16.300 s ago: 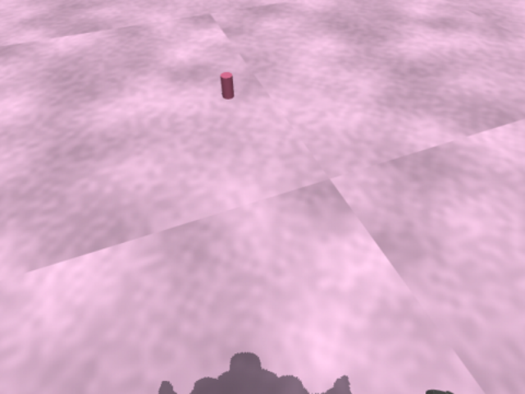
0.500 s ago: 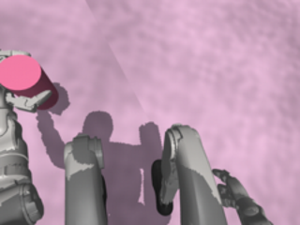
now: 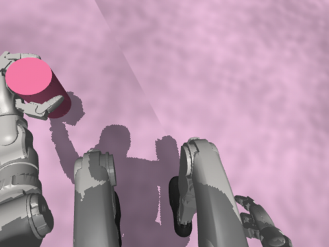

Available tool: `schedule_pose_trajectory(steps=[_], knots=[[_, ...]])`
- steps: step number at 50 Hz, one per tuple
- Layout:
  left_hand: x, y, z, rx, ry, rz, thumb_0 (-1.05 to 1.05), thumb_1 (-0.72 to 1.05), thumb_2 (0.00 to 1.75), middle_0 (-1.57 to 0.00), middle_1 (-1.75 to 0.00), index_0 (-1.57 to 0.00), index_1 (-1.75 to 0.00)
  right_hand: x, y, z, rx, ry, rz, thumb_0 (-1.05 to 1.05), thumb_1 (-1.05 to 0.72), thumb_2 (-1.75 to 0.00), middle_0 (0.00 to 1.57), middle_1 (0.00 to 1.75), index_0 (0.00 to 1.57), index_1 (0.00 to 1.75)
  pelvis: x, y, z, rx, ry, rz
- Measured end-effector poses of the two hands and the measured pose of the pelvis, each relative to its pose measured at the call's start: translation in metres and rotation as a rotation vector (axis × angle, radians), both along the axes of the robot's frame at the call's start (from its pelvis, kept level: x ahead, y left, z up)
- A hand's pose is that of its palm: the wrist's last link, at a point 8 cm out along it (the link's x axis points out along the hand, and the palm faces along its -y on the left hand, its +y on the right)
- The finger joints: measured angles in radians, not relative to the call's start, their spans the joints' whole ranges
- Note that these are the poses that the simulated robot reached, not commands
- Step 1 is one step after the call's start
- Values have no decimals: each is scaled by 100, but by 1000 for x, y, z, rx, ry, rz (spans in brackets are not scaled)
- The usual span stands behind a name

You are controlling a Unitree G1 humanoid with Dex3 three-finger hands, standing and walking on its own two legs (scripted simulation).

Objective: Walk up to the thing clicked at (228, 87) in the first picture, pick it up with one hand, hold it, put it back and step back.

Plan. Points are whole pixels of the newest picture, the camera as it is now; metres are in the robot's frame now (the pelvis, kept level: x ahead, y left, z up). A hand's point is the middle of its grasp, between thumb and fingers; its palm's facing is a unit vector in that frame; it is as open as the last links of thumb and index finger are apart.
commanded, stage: settle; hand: left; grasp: from the side
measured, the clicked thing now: (44, 92) +0.46 +0.24 -0.07
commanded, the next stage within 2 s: lift in 0.02 s
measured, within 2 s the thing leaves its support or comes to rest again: neither
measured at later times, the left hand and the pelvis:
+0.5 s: hand (27, 83) +0.45 +0.24 +0.01, palm faces +0.18 -0.98 -0.05, open 10.9 cm; pelvis +0.00 +0.00 +0.03, yaw +1 degrees
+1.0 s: hand out of the picture +0.40 +0.22 +0.17, palm faces +0.19 -0.98 -0.06, open 10.9 cm; pelvis +0.02 +0.00 +0.16, yaw +2 degrees
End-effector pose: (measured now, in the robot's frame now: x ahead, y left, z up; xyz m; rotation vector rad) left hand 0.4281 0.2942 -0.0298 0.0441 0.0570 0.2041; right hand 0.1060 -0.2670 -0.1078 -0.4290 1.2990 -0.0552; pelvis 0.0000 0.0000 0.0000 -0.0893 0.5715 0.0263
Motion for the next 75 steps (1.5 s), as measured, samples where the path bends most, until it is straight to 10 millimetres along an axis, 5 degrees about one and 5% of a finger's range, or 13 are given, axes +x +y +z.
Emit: schedule_pose_trajectory(steps=[18,31,44,59,66,75], knots=[[-4,-3,22,4,-5,-19,-2,-50,109,-63,-98,-68,-100,-1,-2,11,7,-20,-35,0,-94,-91,20,30,20,30,1,0,13,11,7,4],[-20,-4,79,12,-9,-33,-2,-50,110,-64,-98,-68,-99,22,3,52,26,-111,-53,0,-94,-91,20,30,20,30,5,1,55,16,13,12],[-44,-15,159,7,2,-16,-2,-50,110,-64,-97,-68,-99,55,13,114,65,-219,-71,0,-93,-91,20,30,20,30,14,0,119,28,-20,18],[-65,-31,273,4,31,-17,-2,-50,110,-64,-97,-69,-98,86,30,226,90,-340,-88,0,-92,-90,20,30,20,30,37,4,219,35,-138,31],[-61,-27,309,-7,12,1,-2,-50,110,-64,-97,-69,-98,92,32,266,87,-370,-69,0,-92,-90,20,30,20,30,45,6,252,39,-194,39],[-63,-31,340,-6,25,-28,-2,-50,110,-64,-97,-69,-98,89,36,293,104,-343,-68,0,-92,-90,20,30,20,30,56,9,284,45,-247,41]])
